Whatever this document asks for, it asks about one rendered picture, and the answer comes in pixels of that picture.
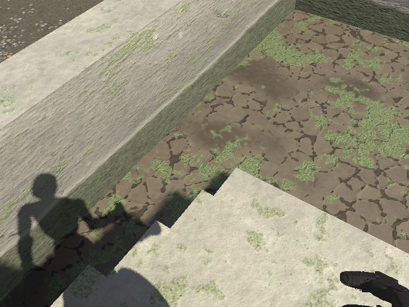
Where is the robot right hand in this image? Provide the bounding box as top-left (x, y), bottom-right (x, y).
top-left (340, 271), bottom-right (409, 307)

